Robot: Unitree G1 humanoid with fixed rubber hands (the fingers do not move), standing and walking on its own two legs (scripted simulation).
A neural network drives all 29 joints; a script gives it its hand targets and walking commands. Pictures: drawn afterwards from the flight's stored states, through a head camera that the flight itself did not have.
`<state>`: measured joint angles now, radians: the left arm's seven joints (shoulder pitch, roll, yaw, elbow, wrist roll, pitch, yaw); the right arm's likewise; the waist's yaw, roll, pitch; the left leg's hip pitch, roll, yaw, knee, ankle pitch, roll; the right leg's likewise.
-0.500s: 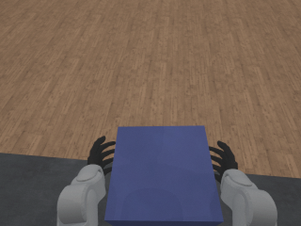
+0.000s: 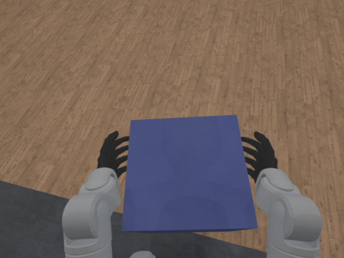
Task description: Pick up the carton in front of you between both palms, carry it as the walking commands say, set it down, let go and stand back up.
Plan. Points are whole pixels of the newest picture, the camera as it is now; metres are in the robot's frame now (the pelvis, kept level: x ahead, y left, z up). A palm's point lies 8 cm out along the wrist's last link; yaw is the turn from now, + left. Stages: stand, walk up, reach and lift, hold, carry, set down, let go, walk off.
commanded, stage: carry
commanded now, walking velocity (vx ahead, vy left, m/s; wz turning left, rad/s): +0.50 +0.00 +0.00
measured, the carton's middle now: (186, 182) +0.28 +0.01 +0.03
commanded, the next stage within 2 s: none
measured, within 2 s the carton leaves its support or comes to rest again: neither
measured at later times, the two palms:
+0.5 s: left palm (142, 57) +0.70 +0.17 +0.09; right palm (231, 60) +0.67 -0.12 +0.10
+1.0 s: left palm out of the picture +1.01 +0.19 +0.18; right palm out of the picture +1.03 -0.10 +0.17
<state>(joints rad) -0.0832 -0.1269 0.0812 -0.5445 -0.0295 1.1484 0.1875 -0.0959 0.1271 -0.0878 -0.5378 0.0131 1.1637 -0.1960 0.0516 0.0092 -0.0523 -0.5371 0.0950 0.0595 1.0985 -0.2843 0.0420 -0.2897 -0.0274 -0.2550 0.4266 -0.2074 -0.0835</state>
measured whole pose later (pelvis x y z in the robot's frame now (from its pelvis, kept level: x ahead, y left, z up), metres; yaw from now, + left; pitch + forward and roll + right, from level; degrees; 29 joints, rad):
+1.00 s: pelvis +0.67 +0.01 +0.04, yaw -1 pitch +6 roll +1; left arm -0.65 -0.16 0.28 -0.23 0.01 1.13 0.31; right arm -0.58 0.22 -0.31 -0.32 -0.12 1.12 -0.24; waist 0.12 -0.01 0.05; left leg -0.74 0.03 0.04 1.02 -0.39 0.05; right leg -0.26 0.01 -0.10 0.47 -0.48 -0.07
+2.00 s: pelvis +1.29 +0.04 +0.13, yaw -2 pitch +5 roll +0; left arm -0.70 -0.16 0.38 -0.04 0.15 1.16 0.30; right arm -0.63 0.20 -0.27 -0.13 -0.10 1.22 -0.32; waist -0.11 0.01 -0.03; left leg -0.39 -0.02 0.12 0.57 -0.42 0.04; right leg -0.59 0.01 -0.02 1.33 -0.46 -0.04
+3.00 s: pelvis +1.92 -0.01 +0.22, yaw -2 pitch +4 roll -3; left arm -0.77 -0.21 0.34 0.00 0.20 1.21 0.31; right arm -0.79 0.15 -0.37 0.03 -0.15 1.20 -0.33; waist 0.05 0.03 -0.07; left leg -0.27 0.06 0.04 0.90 -0.54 0.00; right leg -0.57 0.02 -0.17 0.76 -0.41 -0.10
